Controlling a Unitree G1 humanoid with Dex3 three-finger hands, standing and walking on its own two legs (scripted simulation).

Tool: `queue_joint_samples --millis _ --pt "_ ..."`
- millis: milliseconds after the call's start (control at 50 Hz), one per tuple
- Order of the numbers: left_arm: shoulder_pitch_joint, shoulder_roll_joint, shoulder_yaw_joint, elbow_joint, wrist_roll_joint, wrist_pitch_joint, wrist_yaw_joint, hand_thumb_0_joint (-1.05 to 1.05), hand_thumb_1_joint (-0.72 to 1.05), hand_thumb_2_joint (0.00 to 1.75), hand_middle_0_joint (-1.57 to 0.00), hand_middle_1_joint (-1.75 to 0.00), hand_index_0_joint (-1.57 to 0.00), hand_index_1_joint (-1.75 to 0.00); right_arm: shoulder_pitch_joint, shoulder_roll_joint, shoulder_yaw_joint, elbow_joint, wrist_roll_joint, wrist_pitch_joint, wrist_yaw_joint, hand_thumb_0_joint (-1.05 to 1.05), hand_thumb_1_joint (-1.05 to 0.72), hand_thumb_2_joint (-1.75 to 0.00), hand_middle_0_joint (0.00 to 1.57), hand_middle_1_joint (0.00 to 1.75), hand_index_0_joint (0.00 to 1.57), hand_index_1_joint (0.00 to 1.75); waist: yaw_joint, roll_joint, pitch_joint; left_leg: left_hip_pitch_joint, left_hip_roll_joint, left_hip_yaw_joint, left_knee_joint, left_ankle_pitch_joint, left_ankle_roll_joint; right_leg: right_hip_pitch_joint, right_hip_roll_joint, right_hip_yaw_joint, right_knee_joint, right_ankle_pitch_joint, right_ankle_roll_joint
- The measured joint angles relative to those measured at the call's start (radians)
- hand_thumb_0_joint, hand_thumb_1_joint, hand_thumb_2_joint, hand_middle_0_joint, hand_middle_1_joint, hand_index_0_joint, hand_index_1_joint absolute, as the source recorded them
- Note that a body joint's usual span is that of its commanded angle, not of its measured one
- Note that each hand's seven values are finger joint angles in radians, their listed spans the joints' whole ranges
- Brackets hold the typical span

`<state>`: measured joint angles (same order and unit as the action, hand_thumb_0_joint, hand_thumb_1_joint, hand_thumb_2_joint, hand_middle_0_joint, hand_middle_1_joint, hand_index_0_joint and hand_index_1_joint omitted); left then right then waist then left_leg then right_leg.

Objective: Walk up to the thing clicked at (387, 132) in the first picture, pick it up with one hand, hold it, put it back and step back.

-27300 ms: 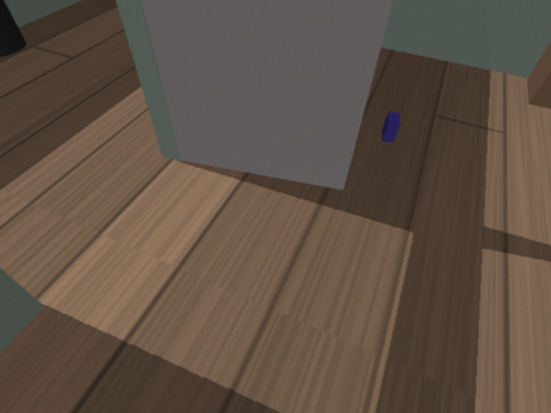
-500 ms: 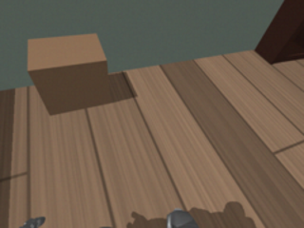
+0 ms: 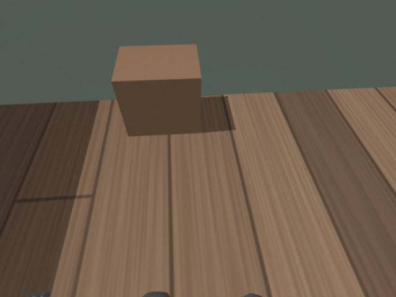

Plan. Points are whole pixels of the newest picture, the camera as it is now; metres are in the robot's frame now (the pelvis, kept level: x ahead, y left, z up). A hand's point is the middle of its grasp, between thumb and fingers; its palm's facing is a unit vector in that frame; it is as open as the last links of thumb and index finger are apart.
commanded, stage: walk up
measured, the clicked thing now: out of the picture +0.22 +1.21 -0.68
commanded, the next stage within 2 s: stand in 0.96 s
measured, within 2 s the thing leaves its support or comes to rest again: neither
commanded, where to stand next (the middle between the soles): +0.13 +0.01 m, yaw +1 degrees
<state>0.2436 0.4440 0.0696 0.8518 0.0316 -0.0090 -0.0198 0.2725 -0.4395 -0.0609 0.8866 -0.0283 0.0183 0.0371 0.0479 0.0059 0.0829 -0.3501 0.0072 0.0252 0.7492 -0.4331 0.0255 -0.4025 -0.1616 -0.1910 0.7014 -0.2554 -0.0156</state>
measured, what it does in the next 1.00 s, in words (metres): steps on the spot: right foot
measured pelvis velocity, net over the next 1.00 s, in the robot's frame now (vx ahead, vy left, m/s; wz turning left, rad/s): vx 0.04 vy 0.01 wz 0.07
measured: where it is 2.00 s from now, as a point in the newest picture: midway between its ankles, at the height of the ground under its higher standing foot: outside the picture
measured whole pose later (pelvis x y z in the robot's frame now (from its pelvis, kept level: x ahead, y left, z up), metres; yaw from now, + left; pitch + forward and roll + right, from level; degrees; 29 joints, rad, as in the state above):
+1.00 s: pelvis +0.04 +0.01 +0.03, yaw +4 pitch -3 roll +0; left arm 0.09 0.37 -0.01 1.13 0.00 -0.02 -0.01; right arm 0.08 -0.37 -0.01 1.12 -0.01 -0.01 0.02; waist 0.01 -0.01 0.05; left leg -0.13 -0.02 -0.02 0.40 -0.22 0.01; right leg -0.15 -0.06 -0.07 0.39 -0.19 0.03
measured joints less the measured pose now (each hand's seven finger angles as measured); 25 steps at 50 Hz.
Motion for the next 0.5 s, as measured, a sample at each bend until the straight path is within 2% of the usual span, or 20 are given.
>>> queue_joint_samples --millis 20,40,60,80,120,180,260,280,320,380,400,440,500 --pt "0.000 0.008 0.000 0.006 -0.002 0.005 0.001 0.00 0.90 0.90 -0.20 -0.31 -0.21 -0.30 0.000 0.003 -0.003 0.007 0.000 -0.004 0.000 0.00 -0.91 -0.89 0.20 0.30 0.20 0.30 -0.003 -0.015 0.001 0.014 -0.011 0.004 -0.032 0.067 0.001 -0.007 -0.014 0.001 0.024 -0.015 0.004" --pt "0.001 0.014 0.001 0.016 -0.005 0.012 0.004 0.00 0.90 0.90 -0.20 -0.31 -0.21 -0.30 -0.002 0.009 -0.005 0.014 -0.003 -0.008 -0.002 0.00 -0.91 -0.89 0.20 0.30 0.20 0.30 -0.004 -0.037 0.006 0.023 -0.026 0.013 -0.035 0.090 0.001 -0.014 -0.029 0.018 0.060 -0.063 0.006" --pt "0.007 0.011 0.000 0.029 -0.011 0.022 0.008 0.00 0.90 0.90 -0.20 -0.31 -0.21 -0.30 0.002 0.011 -0.005 0.016 -0.008 -0.009 -0.004 0.00 -0.91 -0.89 0.20 0.30 0.20 0.30 -0.006 -0.045 -0.001 0.026 -0.032 0.017 -0.030 0.088 0.003 -0.025 -0.022 0.043 0.096 -0.144 0.009" --pt "0.014 0.002 -0.002 0.043 -0.014 0.030 0.010 0.00 0.90 0.90 -0.20 -0.30 -0.21 -0.30 0.010 0.010 -0.002 0.015 -0.011 -0.010 -0.005 0.00 -0.91 -0.89 0.20 0.30 0.20 0.30 -0.016 -0.040 -0.016 0.023 -0.031 0.011 -0.026 0.079 0.011 -0.039 0.002 0.072 0.135 -0.204 0.011" --pt "0.019 -0.010 -0.010 0.069 -0.018 0.036 0.008 0.00 0.90 0.90 -0.20 -0.30 -0.21 -0.30 0.018 0.013 0.002 0.019 -0.010 -0.011 -0.011 0.00 -0.91 -0.89 0.20 0.30 0.20 0.30 -0.044 -0.027 -0.030 0.029 -0.030 -0.014 -0.041 0.079 0.025 -0.052 0.044 0.110 0.198 -0.235 0.011" --pt "0.020 -0.016 -0.015 0.083 -0.025 0.023 0.003 0.00 0.90 0.90 -0.20 -0.30 -0.21 -0.30 0.016 0.027 0.014 0.029 -0.004 -0.019 -0.021 0.00 -0.91 -0.89 0.20 0.30 0.20 0.30 -0.055 -0.040 -0.029 0.044 -0.042 -0.025 -0.084 0.105 0.015 -0.049 0.065 0.150 0.192 -0.183 0.005" --pt "0.017 -0.035 -0.025 0.103 -0.024 0.004 0.008 0.00 0.90 0.90 -0.20 -0.30 -0.21 -0.30 -0.007 0.029 0.020 0.028 0.002 -0.021 -0.017 0.01 -0.90 -0.89 0.20 0.30 0.20 0.30 -0.053 -0.027 -0.020 0.035 -0.040 -0.030 -0.065 0.089 0.008 0.033 0.091 0.151 0.025 -0.146 0.001" --pt "0.014 -0.043 -0.027 0.111 -0.022 -0.003 0.011 0.00 0.90 0.90 -0.20 -0.30 -0.21 -0.30 -0.017 0.027 0.022 0.029 0.006 -0.019 -0.017 0.01 -0.90 -0.89 0.20 0.30 0.20 0.30 -0.049 -0.014 -0.014 0.031 -0.031 -0.032 -0.046 0.076 0.004 0.057 0.105 0.150 -0.027 -0.067 0.008" --pt "0.002 -0.066 -0.036 0.123 -0.015 -0.016 0.018 0.00 0.90 0.90 -0.20 -0.30 -0.21 -0.30 -0.041 0.025 0.025 0.038 0.017 -0.014 -0.023 0.01 -0.90 -0.89 0.20 0.30 0.20 0.30 -0.046 0.029 0.002 0.029 -0.007 -0.055 -0.015 0.062 -0.001 0.084 0.130 0.130 -0.057 -0.025 0.027" --pt "-0.010 -0.073 -0.053 0.127 -0.013 -0.023 0.014 0.00 0.90 0.90 -0.20 -0.30 -0.21 -0.30 -0.068 0.043 0.033 0.049 0.021 -0.017 -0.027 0.01 -0.91 -0.89 0.20 0.30 0.20 0.30 -0.038 0.026 -0.001 0.039 -0.019 -0.047 -0.037 0.036 0.009 0.085 0.113 0.133 -0.047 -0.043 0.031" --pt "-0.018 -0.075 -0.058 0.130 -0.014 -0.020 0.013 0.00 0.90 0.90 -0.20 -0.30 -0.21 -0.30 -0.076 0.046 0.034 0.055 0.020 -0.022 -0.026 0.01 -0.91 -0.89 0.20 0.30 0.20 0.30 -0.039 0.022 -0.002 0.048 -0.025 -0.042 -0.060 0.079 0.007 0.086 0.103 0.133 -0.041 -0.049 0.035" --pt "-0.036 -0.079 -0.067 0.137 -0.020 -0.014 0.012 0.00 0.90 0.90 -0.20 -0.30 -0.21 -0.30 -0.092 0.054 0.036 0.068 0.018 -0.030 -0.022 0.00 -0.91 -0.89 0.20 0.30 0.20 0.30 -0.038 0.019 -0.004 0.060 -0.036 -0.037 -0.084 0.099 0.003 0.092 0.090 0.137 -0.047 -0.050 0.042" --pt "-0.059 -0.080 -0.072 0.147 -0.026 -0.018 0.011 0.00 0.90 0.90 -0.20 -0.30 -0.21 -0.30 -0.112 0.066 0.047 0.090 0.020 -0.036 -0.016 0.00 -0.91 -0.89 0.20 0.30 0.20 0.30 -0.031 0.024 -0.015 0.076 -0.028 -0.039 -0.109 0.099 0.002 0.115 0.100 0.135 -0.091 -0.033 0.043"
